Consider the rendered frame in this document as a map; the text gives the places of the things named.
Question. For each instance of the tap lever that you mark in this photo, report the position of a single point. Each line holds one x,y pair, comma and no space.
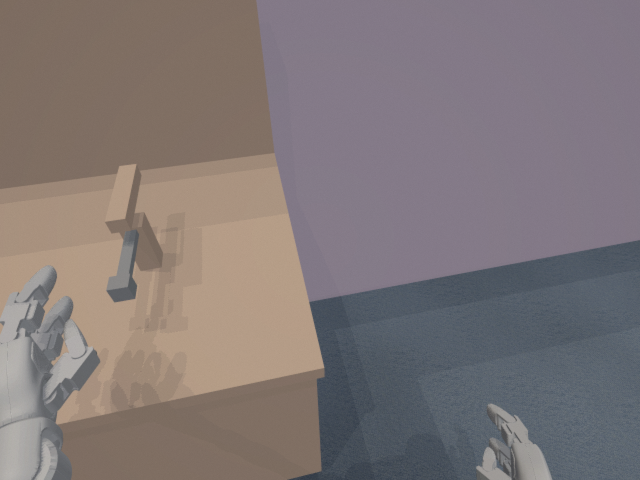
122,287

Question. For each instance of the right robot hand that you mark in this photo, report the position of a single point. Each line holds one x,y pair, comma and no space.
524,461

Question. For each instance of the left robot forearm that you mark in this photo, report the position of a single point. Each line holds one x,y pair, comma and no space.
30,449

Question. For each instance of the counter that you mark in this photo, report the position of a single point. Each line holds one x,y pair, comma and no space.
117,115

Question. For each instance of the left robot hand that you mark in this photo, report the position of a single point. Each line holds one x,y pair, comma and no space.
28,347

